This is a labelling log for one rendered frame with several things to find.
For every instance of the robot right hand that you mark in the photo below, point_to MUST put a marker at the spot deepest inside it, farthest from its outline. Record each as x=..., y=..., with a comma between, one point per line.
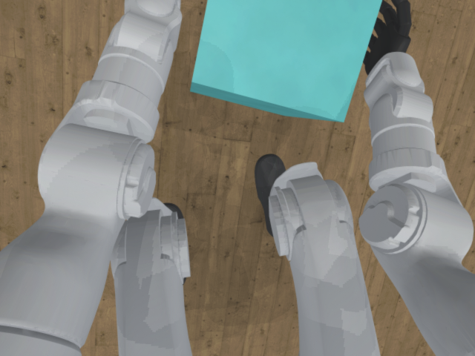
x=392, y=36

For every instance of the robot left thigh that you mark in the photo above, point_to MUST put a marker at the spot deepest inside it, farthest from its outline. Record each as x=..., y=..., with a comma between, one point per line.
x=151, y=319

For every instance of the robot right shin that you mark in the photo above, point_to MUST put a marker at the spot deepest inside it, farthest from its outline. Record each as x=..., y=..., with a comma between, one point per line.
x=307, y=169

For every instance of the left robot upper arm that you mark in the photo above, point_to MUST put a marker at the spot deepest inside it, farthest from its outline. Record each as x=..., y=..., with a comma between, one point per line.
x=52, y=276

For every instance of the carton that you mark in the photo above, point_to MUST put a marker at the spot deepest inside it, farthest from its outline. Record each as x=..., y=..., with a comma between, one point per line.
x=297, y=58

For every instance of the robot right forearm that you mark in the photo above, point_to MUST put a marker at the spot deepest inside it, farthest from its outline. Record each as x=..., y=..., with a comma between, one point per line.
x=402, y=133

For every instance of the robot left forearm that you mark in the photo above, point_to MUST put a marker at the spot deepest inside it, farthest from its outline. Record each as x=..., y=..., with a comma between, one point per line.
x=124, y=94

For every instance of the right robot upper arm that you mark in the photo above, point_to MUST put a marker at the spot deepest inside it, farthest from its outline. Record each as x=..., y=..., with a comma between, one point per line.
x=420, y=240

